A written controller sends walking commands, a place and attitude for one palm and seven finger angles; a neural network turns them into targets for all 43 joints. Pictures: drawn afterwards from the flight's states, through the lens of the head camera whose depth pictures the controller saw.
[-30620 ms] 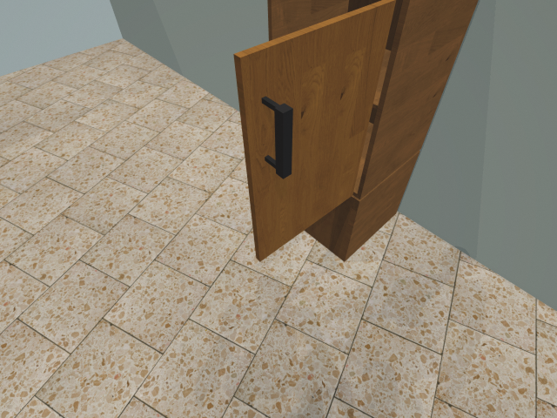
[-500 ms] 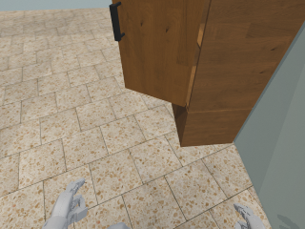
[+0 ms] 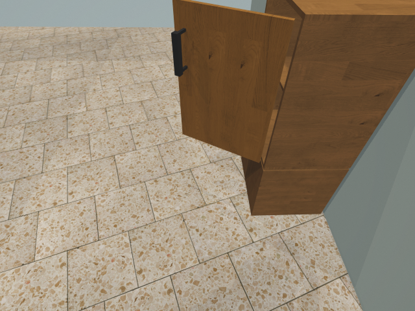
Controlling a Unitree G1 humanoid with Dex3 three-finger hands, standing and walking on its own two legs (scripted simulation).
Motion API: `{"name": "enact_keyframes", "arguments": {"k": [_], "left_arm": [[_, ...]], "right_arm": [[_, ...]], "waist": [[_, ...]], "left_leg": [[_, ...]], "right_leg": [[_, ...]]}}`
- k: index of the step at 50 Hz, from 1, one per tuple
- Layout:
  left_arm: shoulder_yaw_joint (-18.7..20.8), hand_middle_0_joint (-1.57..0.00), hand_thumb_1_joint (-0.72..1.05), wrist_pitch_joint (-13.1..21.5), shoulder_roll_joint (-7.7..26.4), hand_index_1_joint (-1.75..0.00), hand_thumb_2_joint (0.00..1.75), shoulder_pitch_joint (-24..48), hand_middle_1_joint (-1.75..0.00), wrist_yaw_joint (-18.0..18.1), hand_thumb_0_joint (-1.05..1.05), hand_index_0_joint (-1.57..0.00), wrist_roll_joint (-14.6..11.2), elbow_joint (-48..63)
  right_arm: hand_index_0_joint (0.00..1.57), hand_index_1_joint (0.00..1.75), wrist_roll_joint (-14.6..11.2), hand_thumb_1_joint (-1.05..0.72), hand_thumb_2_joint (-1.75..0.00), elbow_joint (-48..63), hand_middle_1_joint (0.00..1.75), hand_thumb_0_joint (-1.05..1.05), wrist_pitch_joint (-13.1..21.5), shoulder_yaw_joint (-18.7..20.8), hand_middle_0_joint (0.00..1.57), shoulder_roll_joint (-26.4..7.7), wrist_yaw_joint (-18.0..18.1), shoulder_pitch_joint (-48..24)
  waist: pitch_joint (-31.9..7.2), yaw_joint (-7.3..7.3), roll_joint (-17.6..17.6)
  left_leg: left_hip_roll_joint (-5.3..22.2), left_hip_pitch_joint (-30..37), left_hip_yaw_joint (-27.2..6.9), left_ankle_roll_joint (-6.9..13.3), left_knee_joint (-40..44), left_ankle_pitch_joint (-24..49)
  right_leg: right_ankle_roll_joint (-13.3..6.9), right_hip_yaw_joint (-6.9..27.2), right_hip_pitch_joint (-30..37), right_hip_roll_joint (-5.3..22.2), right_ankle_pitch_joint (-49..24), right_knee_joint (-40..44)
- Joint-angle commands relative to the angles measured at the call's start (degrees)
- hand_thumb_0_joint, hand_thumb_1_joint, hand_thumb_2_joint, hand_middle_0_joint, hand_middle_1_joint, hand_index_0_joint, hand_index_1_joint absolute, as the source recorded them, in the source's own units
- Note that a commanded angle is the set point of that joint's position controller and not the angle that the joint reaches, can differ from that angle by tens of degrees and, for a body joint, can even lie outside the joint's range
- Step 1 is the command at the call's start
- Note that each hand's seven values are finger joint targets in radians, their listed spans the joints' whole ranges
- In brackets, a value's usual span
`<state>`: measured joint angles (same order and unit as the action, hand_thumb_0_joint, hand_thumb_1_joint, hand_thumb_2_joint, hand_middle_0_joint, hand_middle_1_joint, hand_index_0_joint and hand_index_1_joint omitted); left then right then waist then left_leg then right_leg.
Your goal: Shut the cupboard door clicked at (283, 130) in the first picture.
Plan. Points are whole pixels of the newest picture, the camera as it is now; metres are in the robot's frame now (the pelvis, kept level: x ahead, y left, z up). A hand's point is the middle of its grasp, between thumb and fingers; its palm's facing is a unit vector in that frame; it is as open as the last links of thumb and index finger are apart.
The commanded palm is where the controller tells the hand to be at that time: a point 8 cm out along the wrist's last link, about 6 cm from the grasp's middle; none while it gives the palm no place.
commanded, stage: let the arm hang, fingers relaxed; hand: left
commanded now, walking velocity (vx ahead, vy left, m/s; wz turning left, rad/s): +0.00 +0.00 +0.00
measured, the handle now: (180, 52) +0.93 +0.15 +0.08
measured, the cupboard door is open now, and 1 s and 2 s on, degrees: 60 60 60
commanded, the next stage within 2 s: look to check the result in 0.44 s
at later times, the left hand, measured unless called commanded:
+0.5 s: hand out of the picture -0.05 +0.18 -0.18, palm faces +0.02 -0.99 -0.17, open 7.4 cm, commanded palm none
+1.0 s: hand out of the picture -0.02 +0.19 -0.17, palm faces -0.01 -0.98 -0.20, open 7.4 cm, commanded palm none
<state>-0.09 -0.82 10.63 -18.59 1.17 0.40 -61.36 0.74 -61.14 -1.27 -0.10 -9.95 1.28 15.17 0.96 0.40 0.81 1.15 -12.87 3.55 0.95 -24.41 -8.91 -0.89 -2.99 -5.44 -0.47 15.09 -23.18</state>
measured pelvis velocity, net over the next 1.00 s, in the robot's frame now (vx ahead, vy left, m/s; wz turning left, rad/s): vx -0.01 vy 0.01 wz -0.02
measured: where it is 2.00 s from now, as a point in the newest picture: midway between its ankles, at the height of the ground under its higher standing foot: outside the picture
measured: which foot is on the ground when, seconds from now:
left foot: down 0.00-1.00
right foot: down 0.00-1.00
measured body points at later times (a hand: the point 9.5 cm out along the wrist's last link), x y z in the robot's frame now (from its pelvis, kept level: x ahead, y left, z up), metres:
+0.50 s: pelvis -0.01 +0.02 +0.00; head -0.02 +0.02 +0.45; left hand -0.05 +0.23 -0.16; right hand -0.05 -0.19 -0.16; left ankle +0.05 +0.11 -0.74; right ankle -0.02 -0.11 -0.74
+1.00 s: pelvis -0.01 +0.01 +0.00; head -0.01 +0.01 +0.45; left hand -0.02 +0.24 -0.16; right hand -0.02 -0.22 -0.16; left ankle +0.05 +0.11 -0.74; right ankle -0.02 -0.11 -0.74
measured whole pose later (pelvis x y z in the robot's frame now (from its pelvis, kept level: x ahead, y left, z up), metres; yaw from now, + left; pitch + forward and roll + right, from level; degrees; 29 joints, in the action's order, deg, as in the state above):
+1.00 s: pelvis -0.01 +0.01 +0.00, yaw -1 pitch -2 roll +0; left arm 0.3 0.4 9.8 -17.7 1.3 0.8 -65.1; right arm 0.5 -64.5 -0.4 1.0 -10.1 1.3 15.9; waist 1.9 0.9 0.3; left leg 0.5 -12.8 5.3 1.9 -22.0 -7.1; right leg -0.1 -1.3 -7.1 0.3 14.0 -23.3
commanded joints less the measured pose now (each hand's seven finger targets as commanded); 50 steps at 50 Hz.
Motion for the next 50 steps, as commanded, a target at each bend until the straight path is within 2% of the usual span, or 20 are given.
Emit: {"name": "enact_keyframes", "arguments": {"k": [1,5,8,14,18,21,23,27,38,43,50], "left_arm": [[0.92,-0.20,0.90,0.90,4.67,-0.30,0.90,-2.51,-0.30,0.50,0.00,-0.20,0.18,-0.23],[0.85,-0.20,0.90,0.98,4.06,-0.30,0.90,-3.75,-0.30,0.61,0.00,-0.20,0.21,-1.95],[0.77,-0.20,0.90,0.89,3.30,-0.30,0.90,-4.57,-0.30,0.69,0.00,-0.20,0.21,-2.88],[0.92,-0.20,0.90,0.84,2.54,-0.30,0.90,-6.19,-0.30,0.90,0.00,-0.20,0.36,-3.82],[0.90,-0.20,0.90,0.77,1.78,-0.30,0.90,-6.78,-0.30,0.99,0.00,-0.20,0.45,-4.22],[0.88,-0.20,0.90,0.88,1.66,-0.30,0.90,-7.15,-0.30,1.07,0.00,-0.20,0.44,-4.32],[0.97,-0.20,0.90,0.98,1.70,-0.30,0.90,-7.00,-0.30,1.10,0.00,-0.20,0.45,-4.26],[1.08,-0.20,0.90,1.04,1.90,-0.30,0.90,-6.92,-0.30,1.12,0.00,-0.20,0.48,-4.01],[1.42,-0.20,0.90,1.35,3.87,-0.30,0.90,-4.90,-0.30,1.04,0.00,-0.20,0.56,-3.31],[1.55,-0.20,0.90,1.40,4.80,-0.30,0.90,-3.97,-0.30,0.89,0.00,-0.20,0.61,-2.98],[1.76,-0.20,0.90,1.73,6.65,-0.30,0.90,-1.43,-0.30,0.75,0.00,-0.20,0.55,-2.50]], "right_arm": [[0.20,0.30,0.18,-0.90,-0.90,0.51,0.30,0.00,0.99,0.98,0.20,-5.69,0.57,2.86],[0.20,0.30,0.00,-0.90,-0.90,-0.64,0.30,0.00,1.27,0.84,0.20,-5.13,0.71,3.54],[0.20,0.30,0.03,-0.90,-0.90,-1.45,0.30,0.00,1.18,0.82,0.20,-4.64,0.86,4.37],[0.20,0.30,-0.08,-0.90,-0.90,-2.13,0.30,0.00,1.25,1.00,0.20,-4.26,1.04,5.79],[0.20,0.30,0.02,-0.90,-0.90,-2.39,0.30,0.00,1.10,1.18,0.20,-3.76,1.06,6.40],[0.20,0.30,-0.02,-0.90,-0.90,-2.50,0.30,0.00,1.01,1.26,0.20,-3.37,0.99,6.70],[0.20,0.30,0.00,-0.90,-0.90,-2.53,0.30,0.00,0.94,1.36,0.20,-3.36,0.94,7.00],[0.20,0.30,0.03,-0.90,-0.90,-2.53,0.30,0.00,1.03,1.54,0.20,-3.77,0.94,6.99],[0.20,0.30,-0.07,-0.90,-0.90,-2.08,0.30,0.00,1.19,1.99,0.20,-5.01,0.73,5.66],[0.20,0.30,-0.02,-0.90,-0.90,-1.70,0.30,0.00,1.26,2.16,0.20,-6.26,0.69,4.25],[0.20,0.30,-0.04,-0.90,-0.90,-1.42,0.30,0.00,1.53,2.29,0.20,-7.70,0.58,2.67]], "waist": [[3.95,0.12,-0.20],[4.26,-0.11,0.10],[5.49,-0.04,0.27],[5.53,-0.17,1.45],[6.82,-0.08,0.61],[6.55,-0.10,-0.92],[6.38,0.11,-0.76],[6.05,0.15,0.30],[5.97,0.37,-0.77],[5.77,0.30,0.46],[4.33,0.48,-0.69]], "left_leg": [[5.07,1.66,-6.72,0.41,7.64,-5.86],[5.07,1.91,-6.51,0.52,7.95,-4.52],[4.86,1.32,-6.73,0.50,8.59,-6.58],[5.14,0.92,-7.31,0.71,9.69,-8.34],[5.15,-0.32,-7.59,0.73,10.36,-10.78],[5.00,0.24,-7.22,0.86,9.71,-9.95],[4.87,0.39,-6.94,0.76,9.33,-10.13],[5.15,0.47,-7.28,0.88,9.63,-10.50],[5.12,1.56,-6.76,0.84,8.72,-8.65],[5.27,1.77,-6.87,0.82,8.95,-9.19],[5.37,3.41,-6.37,0.71,7.94,-5.32]], "right_leg": [[-1.24,5.84,-7.26,5.46,1.68,7.34],[-1.09,5.31,-7.02,5.75,0.33,6.99],[-1.03,5.35,-7.91,5.54,1.52,6.92],[-0.92,5.00,-7.94,5.13,1.19,5.88],[-0.77,5.10,-8.72,4.94,2.09,5.68],[-0.86,5.23,-9.39,5.14,2.43,5.91],[-0.89,5.58,-9.94,5.10,3.44,6.21],[-0.95,5.60,-10.09,4.91,2.93,5.69],[-1.15,6.21,-10.95,5.32,3.34,6.27],[-1.23,6.47,-10.73,5.36,3.11,6.53],[-1.50,6.96,-9.64,5.88,1.64,7.22]]}}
